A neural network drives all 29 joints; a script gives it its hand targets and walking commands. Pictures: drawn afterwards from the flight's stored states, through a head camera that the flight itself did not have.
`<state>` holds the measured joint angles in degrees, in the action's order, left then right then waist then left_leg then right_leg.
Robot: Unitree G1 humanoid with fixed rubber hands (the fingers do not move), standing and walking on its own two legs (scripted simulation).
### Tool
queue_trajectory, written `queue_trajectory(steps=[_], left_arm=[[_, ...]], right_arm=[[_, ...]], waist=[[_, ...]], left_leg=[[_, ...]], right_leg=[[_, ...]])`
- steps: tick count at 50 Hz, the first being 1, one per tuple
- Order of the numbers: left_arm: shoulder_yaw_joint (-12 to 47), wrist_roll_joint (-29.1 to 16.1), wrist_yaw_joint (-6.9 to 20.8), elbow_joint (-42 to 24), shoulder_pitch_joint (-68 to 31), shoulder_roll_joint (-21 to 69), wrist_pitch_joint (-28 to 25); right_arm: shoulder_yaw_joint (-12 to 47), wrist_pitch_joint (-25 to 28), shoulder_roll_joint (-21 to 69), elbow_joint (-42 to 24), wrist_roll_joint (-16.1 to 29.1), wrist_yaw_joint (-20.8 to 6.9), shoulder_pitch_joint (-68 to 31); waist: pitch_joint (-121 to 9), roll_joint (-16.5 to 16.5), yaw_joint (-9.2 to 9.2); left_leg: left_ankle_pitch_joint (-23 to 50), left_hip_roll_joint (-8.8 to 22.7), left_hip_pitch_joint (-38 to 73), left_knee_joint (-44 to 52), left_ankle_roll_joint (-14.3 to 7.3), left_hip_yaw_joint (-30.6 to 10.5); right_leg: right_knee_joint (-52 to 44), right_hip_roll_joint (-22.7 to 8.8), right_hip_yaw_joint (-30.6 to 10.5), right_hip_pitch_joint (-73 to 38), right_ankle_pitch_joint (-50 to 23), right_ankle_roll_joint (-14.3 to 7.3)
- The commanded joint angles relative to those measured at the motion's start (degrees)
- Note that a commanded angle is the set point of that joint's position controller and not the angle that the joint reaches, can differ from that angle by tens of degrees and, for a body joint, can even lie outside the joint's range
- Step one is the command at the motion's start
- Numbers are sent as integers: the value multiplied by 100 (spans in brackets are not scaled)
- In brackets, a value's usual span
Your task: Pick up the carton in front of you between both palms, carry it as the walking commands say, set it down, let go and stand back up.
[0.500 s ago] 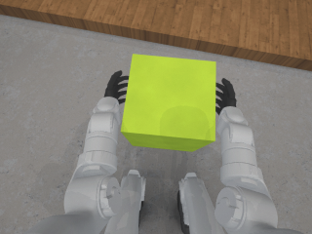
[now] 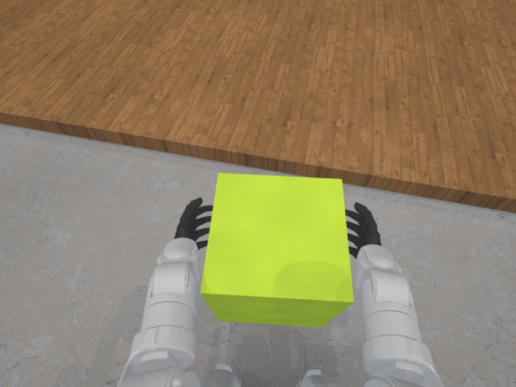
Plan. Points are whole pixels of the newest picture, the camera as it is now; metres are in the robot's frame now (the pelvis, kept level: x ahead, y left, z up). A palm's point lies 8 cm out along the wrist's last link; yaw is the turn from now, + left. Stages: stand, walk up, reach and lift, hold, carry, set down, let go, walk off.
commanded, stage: reach and lift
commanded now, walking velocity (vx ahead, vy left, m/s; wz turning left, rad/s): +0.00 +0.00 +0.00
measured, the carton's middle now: (274, 257) +0.34 +0.00 -0.08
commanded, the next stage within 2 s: hold in 1.24 s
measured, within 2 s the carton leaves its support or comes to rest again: neither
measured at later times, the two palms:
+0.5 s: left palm (173, 240) +0.30 +0.15 +0.06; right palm (384, 244) +0.30 -0.15 +0.06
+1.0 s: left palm (172, 230) +0.31 +0.15 +0.08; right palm (386, 234) +0.31 -0.15 +0.08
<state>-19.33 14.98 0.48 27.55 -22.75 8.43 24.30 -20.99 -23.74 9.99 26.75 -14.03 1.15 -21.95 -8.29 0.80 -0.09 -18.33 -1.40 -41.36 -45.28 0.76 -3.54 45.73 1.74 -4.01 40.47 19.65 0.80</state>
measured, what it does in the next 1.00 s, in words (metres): stands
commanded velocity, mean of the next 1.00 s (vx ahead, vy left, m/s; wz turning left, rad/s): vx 0.00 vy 0.00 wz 0.00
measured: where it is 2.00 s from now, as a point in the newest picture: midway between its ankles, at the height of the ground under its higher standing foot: outside the picture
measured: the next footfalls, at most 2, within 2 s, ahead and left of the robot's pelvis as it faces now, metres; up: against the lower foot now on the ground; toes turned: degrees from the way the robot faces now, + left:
none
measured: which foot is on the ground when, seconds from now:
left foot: down 0.00-1.00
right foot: down 0.00-1.00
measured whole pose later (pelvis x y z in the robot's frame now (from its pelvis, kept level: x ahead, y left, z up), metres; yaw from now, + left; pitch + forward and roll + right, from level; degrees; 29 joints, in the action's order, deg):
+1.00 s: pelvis +0.02 +0.00 +0.04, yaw +0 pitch -5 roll +0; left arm -13.8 16.9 1.0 17.1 -16.3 9.0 38.1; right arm -14.9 -37.3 9.1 17.9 -17.3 -1.1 -16.6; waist 1.6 0.4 0.4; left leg -10.5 -0.8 -5.4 -20.9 0.5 -3.6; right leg 21.3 0.7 -4.4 4.6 11.6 0.6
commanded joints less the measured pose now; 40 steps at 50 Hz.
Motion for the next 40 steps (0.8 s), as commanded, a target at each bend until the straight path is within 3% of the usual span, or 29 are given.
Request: queue_trajectory(steps=[1,9,14,19,27,40], left_arm=[[3376,-930,1321,127,-2493,5685,54],[3690,-1151,1311,-550,-1924,5599,573],[3327,-979,1357,-462,-1844,5397,909],[3018,-853,1444,-280,-2367,5412,935],[3127,-896,1450,-378,-2775,5506,918],[3259,-963,1350,-801,-2168,5426,1084]], right_arm=[[3548,-118,5678,245,889,-1399,-2540],[3775,-632,5592,-276,1048,-1427,-1898],[3410,-937,5377,-172,872,-1484,-1874],[3097,-960,5350,-15,744,-1563,-2394],[3195,-948,5404,-153,763,-1598,-2810],[3315,-1097,5188,-570,830,-1567,-2248]], waist=[[-2253,-57,22],[-1342,-22,25],[-346,-46,37],[-21,-52,24],[-415,-51,15],[-518,-105,40]], left_leg=[[1853,-535,2264,894,-92,-47],[1924,-450,3341,1859,-41,-67],[1238,-395,3468,2286,-63,-33],[611,-373,3446,2344,-117,8],[740,-369,3676,2342,-101,29],[1634,-389,4093,2520,-35,16]], right_leg=[[-1032,486,-29,-1693,-1827,-60],[-2004,362,-57,-2865,-1987,-43],[-2434,308,-36,-2953,-1276,-71],[-2513,283,16,-2876,-580,-140],[-2483,305,56,-3151,-732,-125],[-2637,381,49,-3508,-1547,-84]])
